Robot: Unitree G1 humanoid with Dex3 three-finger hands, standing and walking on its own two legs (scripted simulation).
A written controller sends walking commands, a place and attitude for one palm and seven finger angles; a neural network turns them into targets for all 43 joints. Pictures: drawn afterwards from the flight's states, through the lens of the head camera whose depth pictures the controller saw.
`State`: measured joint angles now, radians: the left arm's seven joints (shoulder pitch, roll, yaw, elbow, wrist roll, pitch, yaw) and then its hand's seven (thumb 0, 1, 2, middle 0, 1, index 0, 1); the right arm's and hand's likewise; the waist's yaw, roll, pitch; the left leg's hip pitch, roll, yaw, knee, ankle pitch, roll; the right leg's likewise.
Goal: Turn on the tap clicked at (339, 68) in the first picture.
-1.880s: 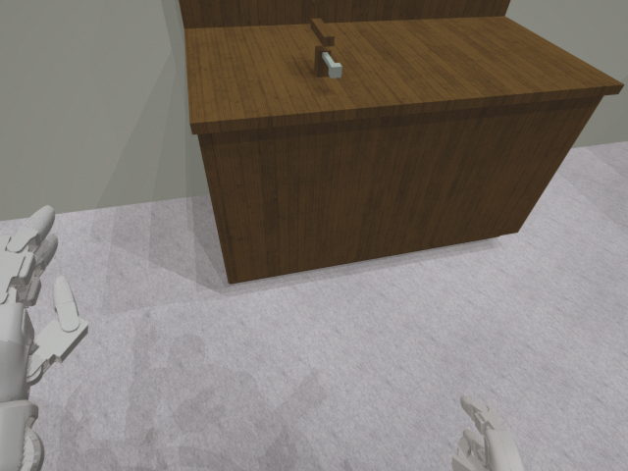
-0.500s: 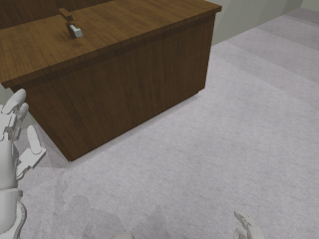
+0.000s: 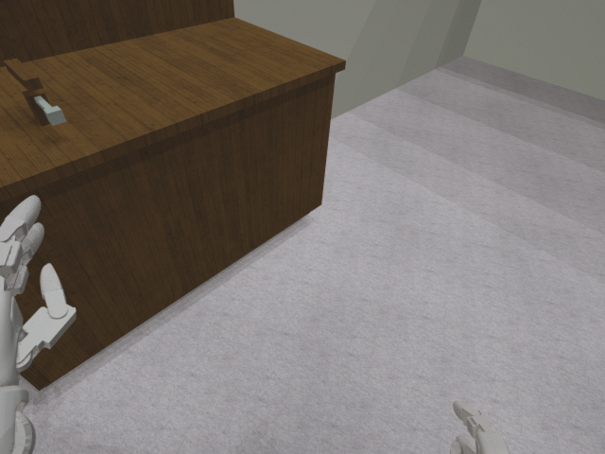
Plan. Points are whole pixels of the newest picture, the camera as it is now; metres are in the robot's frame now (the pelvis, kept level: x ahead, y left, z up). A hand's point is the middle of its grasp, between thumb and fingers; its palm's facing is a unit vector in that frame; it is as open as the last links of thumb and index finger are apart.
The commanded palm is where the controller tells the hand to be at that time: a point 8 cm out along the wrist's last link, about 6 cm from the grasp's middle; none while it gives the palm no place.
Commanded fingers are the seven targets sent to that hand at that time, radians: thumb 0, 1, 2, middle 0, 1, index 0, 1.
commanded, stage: walk to a spot facing it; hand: left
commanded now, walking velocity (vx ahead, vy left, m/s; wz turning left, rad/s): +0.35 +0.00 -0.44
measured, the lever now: (55, 115) +0.71 +0.59 +0.07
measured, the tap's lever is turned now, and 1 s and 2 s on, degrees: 0 0 0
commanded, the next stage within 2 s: turn to face it in 0.38 s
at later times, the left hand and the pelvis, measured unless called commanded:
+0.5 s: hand (267, 184) +0.42 +0.09 +0.17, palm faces +0.13 -0.85 -0.51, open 7.4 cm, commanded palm +0.35 +0.17 +0.19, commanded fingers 0.00 0.90 0.90 -0.20 -0.30 -0.20 -0.30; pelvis +0.14 -0.07 -0.01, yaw -11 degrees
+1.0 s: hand (212, 153) +0.43 +0.16 +0.20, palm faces +0.40 -0.84 -0.36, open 7.4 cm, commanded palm +0.37 +0.21 +0.19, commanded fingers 0.00 0.90 0.90 -0.20 -0.30 -0.20 -0.30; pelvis +0.22 -0.07 +0.01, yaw +1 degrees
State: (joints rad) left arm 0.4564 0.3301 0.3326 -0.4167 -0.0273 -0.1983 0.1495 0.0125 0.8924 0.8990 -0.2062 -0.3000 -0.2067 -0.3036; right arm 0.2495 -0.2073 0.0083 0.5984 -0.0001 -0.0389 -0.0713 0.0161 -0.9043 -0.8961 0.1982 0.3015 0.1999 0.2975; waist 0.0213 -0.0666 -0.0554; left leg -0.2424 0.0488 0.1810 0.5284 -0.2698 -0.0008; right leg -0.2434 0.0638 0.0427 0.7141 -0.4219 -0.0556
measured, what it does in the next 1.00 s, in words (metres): walks ahead: right foot, then left foot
